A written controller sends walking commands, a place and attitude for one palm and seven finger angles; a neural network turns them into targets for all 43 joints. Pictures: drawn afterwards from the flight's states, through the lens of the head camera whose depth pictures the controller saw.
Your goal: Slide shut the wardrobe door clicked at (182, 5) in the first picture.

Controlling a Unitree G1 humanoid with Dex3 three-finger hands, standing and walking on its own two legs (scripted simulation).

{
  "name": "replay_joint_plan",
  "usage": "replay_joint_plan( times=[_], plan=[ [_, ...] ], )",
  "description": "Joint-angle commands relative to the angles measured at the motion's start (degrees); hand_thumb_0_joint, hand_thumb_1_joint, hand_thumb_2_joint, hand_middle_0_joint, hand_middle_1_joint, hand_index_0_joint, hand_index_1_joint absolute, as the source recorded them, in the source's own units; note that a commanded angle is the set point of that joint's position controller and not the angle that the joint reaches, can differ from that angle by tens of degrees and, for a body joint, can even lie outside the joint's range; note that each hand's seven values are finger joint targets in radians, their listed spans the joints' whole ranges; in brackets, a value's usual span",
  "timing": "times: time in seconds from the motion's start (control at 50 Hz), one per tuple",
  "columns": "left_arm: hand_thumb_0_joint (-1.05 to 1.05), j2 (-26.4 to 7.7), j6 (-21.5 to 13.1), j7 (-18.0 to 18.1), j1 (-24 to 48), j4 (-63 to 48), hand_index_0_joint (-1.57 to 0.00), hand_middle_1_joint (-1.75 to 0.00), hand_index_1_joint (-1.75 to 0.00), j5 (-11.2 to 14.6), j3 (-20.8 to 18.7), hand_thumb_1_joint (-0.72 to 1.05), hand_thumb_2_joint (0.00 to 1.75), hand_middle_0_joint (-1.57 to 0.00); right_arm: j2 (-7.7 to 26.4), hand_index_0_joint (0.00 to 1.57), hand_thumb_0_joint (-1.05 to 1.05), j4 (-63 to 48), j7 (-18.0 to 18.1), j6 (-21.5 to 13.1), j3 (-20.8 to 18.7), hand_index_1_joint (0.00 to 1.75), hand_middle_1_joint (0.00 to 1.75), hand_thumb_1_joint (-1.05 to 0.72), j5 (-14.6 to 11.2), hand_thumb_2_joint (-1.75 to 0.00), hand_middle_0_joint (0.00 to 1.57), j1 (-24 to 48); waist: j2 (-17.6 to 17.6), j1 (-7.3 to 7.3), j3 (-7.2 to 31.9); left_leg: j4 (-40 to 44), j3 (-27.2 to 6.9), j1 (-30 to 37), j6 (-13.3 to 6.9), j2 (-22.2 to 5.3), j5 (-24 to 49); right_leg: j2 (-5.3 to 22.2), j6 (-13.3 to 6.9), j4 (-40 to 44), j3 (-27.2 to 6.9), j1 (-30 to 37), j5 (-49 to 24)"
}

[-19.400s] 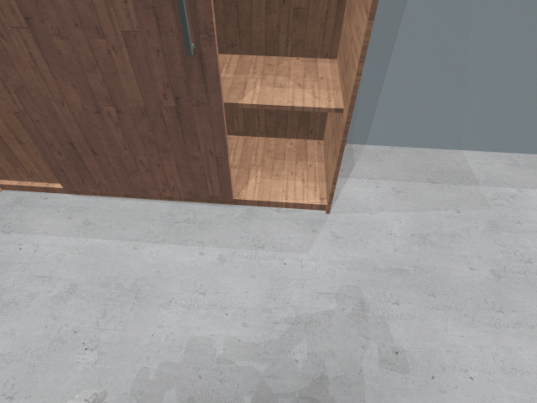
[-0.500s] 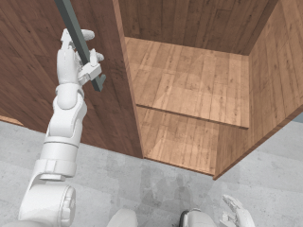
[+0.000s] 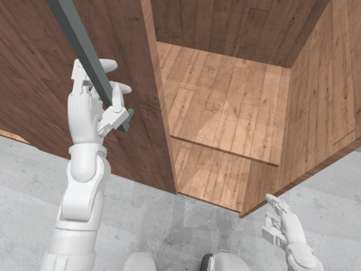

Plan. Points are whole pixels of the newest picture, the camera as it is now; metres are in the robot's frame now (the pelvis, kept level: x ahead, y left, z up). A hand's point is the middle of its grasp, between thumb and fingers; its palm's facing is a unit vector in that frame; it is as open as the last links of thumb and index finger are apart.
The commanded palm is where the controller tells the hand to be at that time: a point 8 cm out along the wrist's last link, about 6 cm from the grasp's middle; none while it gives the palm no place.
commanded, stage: step sideways, sliding the door along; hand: left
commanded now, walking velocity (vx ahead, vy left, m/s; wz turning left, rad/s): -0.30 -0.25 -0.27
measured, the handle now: (106, 75) +0.39 +0.19 +0.17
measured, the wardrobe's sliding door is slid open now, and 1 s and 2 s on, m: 0.34 0.14 0.00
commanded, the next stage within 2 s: none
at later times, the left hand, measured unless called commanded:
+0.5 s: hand (177, 123) +0.34 +0.06 +0.14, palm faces +0.23 -0.97 -0.10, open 6.2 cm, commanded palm +0.30 +0.05 +0.15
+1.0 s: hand (238, 140) +0.32 -0.04 +0.15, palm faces +0.25 -0.97 -0.06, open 6.3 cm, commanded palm +0.28 -0.05 +0.15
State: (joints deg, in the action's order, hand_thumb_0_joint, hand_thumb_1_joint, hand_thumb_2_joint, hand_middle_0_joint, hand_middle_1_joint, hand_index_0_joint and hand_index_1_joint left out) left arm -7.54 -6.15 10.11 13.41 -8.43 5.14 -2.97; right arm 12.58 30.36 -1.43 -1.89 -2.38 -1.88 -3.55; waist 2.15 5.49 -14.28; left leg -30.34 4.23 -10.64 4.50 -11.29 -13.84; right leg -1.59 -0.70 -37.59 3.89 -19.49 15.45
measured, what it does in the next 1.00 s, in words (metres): steps to the right: right foot, then left foot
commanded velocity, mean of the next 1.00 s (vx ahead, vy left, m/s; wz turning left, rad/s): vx -0.14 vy -0.28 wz -0.16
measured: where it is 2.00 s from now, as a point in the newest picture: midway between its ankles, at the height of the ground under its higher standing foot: outside the picture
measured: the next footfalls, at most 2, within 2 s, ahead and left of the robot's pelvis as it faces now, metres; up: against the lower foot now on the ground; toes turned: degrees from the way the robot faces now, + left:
right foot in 0.48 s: +0.06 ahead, -0.19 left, +0.00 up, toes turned -7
left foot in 0.70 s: +0.01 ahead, +0.05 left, +0.00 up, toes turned +2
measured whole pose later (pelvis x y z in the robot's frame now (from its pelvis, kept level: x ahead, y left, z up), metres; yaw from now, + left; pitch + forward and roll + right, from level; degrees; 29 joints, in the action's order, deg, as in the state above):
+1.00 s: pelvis -0.06 -0.19 -0.01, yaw -8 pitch -4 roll -1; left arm -11.4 -2.4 11.5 15.9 0.1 5.4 -10.5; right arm 11.3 34.7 -1.9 -0.3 -1.3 -3.2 -6.0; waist 2.7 4.1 -12.3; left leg -41.8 0.5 -14.7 2.4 -14.0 -20.7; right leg -1.6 -3.3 -34.4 5.8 -15.3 15.3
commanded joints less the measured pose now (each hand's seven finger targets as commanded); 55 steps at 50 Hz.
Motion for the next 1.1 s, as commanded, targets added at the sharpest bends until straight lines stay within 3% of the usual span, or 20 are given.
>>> replay_joint_plan(
  times=[0.0, 0.08, 0.12, 0.14, 0.24, 0.28, 0.32, 0.4, 0.46, 0.5, 0.58, 0.64, 0.68, 0.7, 0.88, 0.92, 0.96, 1.0, 1.06, 1.08],
  plan=[
    [0.0, -0.32, -10.23, -6.36, 21.07, -24.23, -0.45, -1.4, -1.4, -4.89, 13.22, 0.9, 0.9, -0.45, 5.55, 0.2, 0.0, -8.35, -1.62, -3.35, -1.78, 0.3, 0.3, -0.9, 1.13, -0.9, 0.2, 2.27, 16.92, -6.47, 28.57, -1.07, -2.86, 28.96, -10.65, -14.97, 62.15, 3.46, 0.59, -4.65, -4.61, -7.67, 8.51],
    [0.0, -4.8, -10.67, -6.56, 21.1, -25.72, -0.45, -1.4, -1.4, -5.67, 10.89, 0.9, 0.9, -0.45, 4.36, 0.2, 0.0, -8.27, -1.21, -4.06, -1.01, 0.3, 0.3, -0.9, -0.74, -0.9, 0.2, 3.03, 5.06, -7.1, 28.0, -13.84, 4.3, 16.13, -7.58, -5.86, 43.25, 2.2, 0.8, 13.84, -0.56, 12.49, -24.96],
    [0.0, -5.36, -10.54, -6.81, 17.73, -23.98, -0.45, -1.4, -1.4, -4.59, 9.7, 0.9, 0.9, -0.45, 3.38, 0.2, 0.0, -7.82, -0.6, -4.51, -2.42, 0.3, 0.3, -0.9, -0.79, -0.9, 0.2, 2.82, -16.98, -6.55, 31.88, -24.51, 2.98, -1.82, -1.62, 4.28, -6.55, 13.15, -6.04, 9.68, -17.74, 23.23, -67.68],
    [0.0, -5.41, -10.54, -6.44, 15.09, -23.56, -0.45, -1.4, -1.4, -4.56, 9.55, 0.9, 0.9, -0.45, 2.51, 0.2, 0.0, -7.12, -0.08, -5.04, -1.99, 0.3, 0.3, -0.9, -0.28, -0.9, 0.2, 2.62, -17.84, -5.17, 31.36, -24.66, -2.25, -7.42, -2.53, 5.25, -21.63, 16.74, -7.05, 8.62, -21.52, 23.77, -74.36],
    [0.0, -5.91, -11.6, -4.03, 14.33, -30.56, -0.45, -1.4, -1.4, -2.6, 9.06, 0.9, 0.9, -0.45, 2.57, 0.2, 0.0, -4.69, 0.89, -3.6, -1.28, 0.3, 0.3, -0.9, 0.47, -0.9, 0.2, 3.04, -6.98, -7.81, 38.36, 3.39, -0.52, 10.38, -3.45, -1.35, 13.5, 13.15, -3.29, 1.14, -13.31, 18.17, -56.58],
    [0.0, -6.92, -10.5, -4.9, 11.89, -27.7, -0.45, -1.4, -1.4, -2.5, 7.48, 0.9, 0.9, -0.45, 5.98, 0.2, 0.0, -6.97, 0.2, -2.35, -2.49, 0.3, 0.3, -0.9, 0.46, -0.9, 0.2, 3.11, 7.38, -6.59, 35.76, 6.14, -10.99, 22.6, -12.0, -17.91, 45.44, 4.98, 1.93, -7.05, -7.85, -0.19, -10.44],
    [0.0, -3.74, -9.8, -5.98, 14.48, -25.97, -0.45, -1.4, -1.4, -4.92, 8.54, 0.9, 0.9, -0.45, 4.99, 0.2, 0.0, -7.62, -0.53, -2.18, -1.67, 0.3, 0.3, -0.9, 1.84, -0.9, 0.2, 4.07, 15.47, -6.21, 28.64, 5.95, -8.12, 17.12, -14.67, -21.32, 49.09, 3.21, 1.83, -15.04, -6.92, -5.31, 13.7],
    [0.0, -2.5, -7.65, -6.12, 16.11, -22.8, -0.45, -1.4, -1.4, -4.52, 10.25, 0.9, 0.9, -0.45, 5.68, 0.2, 0.0, -7.87, -1.53, -2.99, -1.63, 0.3, 0.3, -0.9, 0.24, -0.9, 0.2, 3.33, 14.32, -6.87, 25.4, -0.75, 1.4, 15.07, -9.27, -15.18, 43.05, 2.64, 1.37, -3.84, -2.25, 1.75, 4.34],
    [0.0, -4.61, -7.14, -6.49, 18.2, -23.77, -0.45, -1.4, -1.4, -4.33, 9.15, 0.9, 0.9, -0.45, 4.58, 0.2, 0.0, -8.37, -1.24, -3.05, -1.28, 0.3, 0.3, -0.9, -1.28, -0.9, 0.2, 2.67, 2.13, -6.54, 26.91, -13.84, 3.96, 11.68, -8.47, -6.92, 28.06, 3.61, 1.35, 12.89, -1.24, 11.81, -21.97],
    [0.0, -5.93, -6.21, -5.78, 14.37, -19.37, -0.45, -1.4, -1.4, -3.56, 8.12, 0.9, 0.9, -0.45, 3.94, 0.2, 0.0, -7.23, -0.57, -3.23, -2.72, 0.3, 0.3, -0.9, -1.2, -0.9, 0.2, 1.88, -17.27, -6.94, 29.28, -24.08, 2.11, -2.9, -1.82, 4.78, -10.92, 13.95, -6.28, 12.32, -21.93, 16.58, -52.29],
    [0.0, -5.87, -7.73, -3.06, 16.29, -27.0, -0.45, -1.4, -1.4, -2.16, 7.58, 0.9, 0.9, -0.45, 1.66, 0.2, 0.0, -3.88, 0.35, -3.97, -0.26, 0.3, 0.3, -0.9, -0.14, -0.9, 0.2, 3.4, -6.42, -6.9, 32.36, -11.98, -4.09, -8.6, -3.05, 5.18, -17.87, 16.93, -9.13, 7.16, -21.58, 24.23, -59.78],
    [0.0, -8.0, -8.24, -3.01, 15.76, -25.31, -0.45, -1.4, -1.4, -1.62, 5.98, 0.9, 0.9, -0.45, 3.07, 0.2, 0.0, -4.5, 0.94, -2.31, -1.94, 0.3, 0.3, -0.9, -0.3, -0.9, 0.2, 1.44, -6.24, -7.54, 36.87, 5.37, -0.92, 11.1, -4.51, 0.13, 13.56, 11.99, -3.63, 1.66, -14.23, 16.48, -46.42],
    [0.0, -5.99, -7.12, -4.45, 12.96, -21.74, -0.45, -1.4, -1.4, -1.3, 6.91, 0.9, 0.9, -0.45, 6.79, 0.2, 0.0, -6.67, 0.24, -1.11, -2.84, 0.3, 0.3, -0.9, -0.4, -0.9, 0.2, 1.95, 9.52, -5.99, 34.31, 7.27, -16.15, 21.07, -14.37, -19.97, 46.43, 4.25, 1.95, -7.6, -8.21, -0.49, -3.53],
    [0.0, -5.09, -6.91, -5.16, 13.03, -19.44, -0.45, -1.4, -1.4, -2.54, 5.79, 0.9, 0.9, -0.45, 6.77, 0.2, 0.0, -6.44, -0.23, -0.84, -2.71, 0.3, 0.3, -0.9, 0.75, -0.9, 0.2, 2.74, 12.84, -5.27, 30.79, 8.08, -14.91, 17.2, -16.42, -22.06, 45.13, 2.01, 2.28, -13.21, -7.6, -3.4, 11.86],
    [0.0, -4.12, -4.59, -5.91, 21.84, -14.17, -0.45, -1.4, -1.4, -3.63, 9.35, 0.9, 0.9, -0.45, 6.25, 0.2, 0.0, -6.58, -0.44, -1.52, -1.59, 0.3, 0.3, -0.9, -1.71, -0.9, 0.2, 1.53, 5.97, -7.46, 24.85, -7.81, 1.68, 8.72, -8.69, -6.64, 25.16, 3.36, 1.54, 12.17, -0.08, 11.59, -21.63],
    [0.0, -6.21, -3.76, -5.25, 21.16, -11.55, -0.45, -1.4, -1.4, -2.59, 7.47, 0.9, 0.9, -0.45, 5.07, 0.2, 0.0, -4.79, 0.2, -1.66, -2.76, 0.3, 0.3, -0.9, -1.92, -0.9, 0.2, -0.49, -12.29, -8.19, 31.14, -15.14, 1.38, 2.8, -3.51, 1.58, 5.99, 11.17, -3.97, 11.67, -14.25, 17.38, -42.25],
    [0.0, -5.07, -4.32, -4.88, 23.29, -13.26, -0.45, -1.4, -1.4, -1.91, 8.77, 0.9, 0.9, -0.45, 3.6, 0.2, 0.0, -3.72, 0.71, -1.56, -1.46, 0.3, 0.3, -0.9, -1.08, -0.9, 0.2, 0.75, -10.16, -7.65, 30.96, -17.5, -2.65, -3.48, -4.19, 5.19, -15.23, 15.28, -6.36, 12.28, -18.07, 17.09, -43.32],
    [0.0, -5.17, -4.88, -3.94, 24.79, -16.16, -0.45, -1.4, -1.4, -1.41, 8.17, 0.9, 0.9, -0.45, 3.59, 0.2, 0.0, -2.61, 1.49, -1.39, -0.47, 0.3, 0.3, -0.9, -0.47, -0.9, 0.2, 1.14, -4.12, -8.49, 31.78, -0.94, -3.13, 2.22, -5.48, 3.24, -3.91, 12.52, -4.53, 8.47, -13.45, 15.44, -33.21],
    [0.0, -4.82, -4.34, -5.34, 21.97, -12.31, -0.45, -1.4, -1.4, -0.83, 6.81, 0.9, 0.9, -0.45, 7.88, 0.2, 0.0, -4.24, 1.17, 0.01, -2.37, 0.3, 0.3, -0.9, 0.2, -0.9, 0.2, 2.28, 8.83, -5.7, 30.29, 9.6, -16.01, 9.27, -13.15, -16.26, 18.91, 2.02, 2.11, -2.07, -3.03, 4.81, 0.64],
    [0.0, -5.33, -3.98, -5.56, 20.81, -11.84, -0.45, -1.4, -1.4, -1.3, 7.29, 0.9, 0.9, -0.45, 6.51, 0.2, 0.0, -5.12, 1.48, 0.52, -2.0, 0.3, 0.3, -0.9, 0.15, -0.9, 0.2, 2.69, 13.47, -5.41, 26.06, 7.57, -12.65, 7.69, -13.63, -15.65, 25.65, 1.9, 2.19, -1.57, -2.85, 4.42, 3.59]
  ],
)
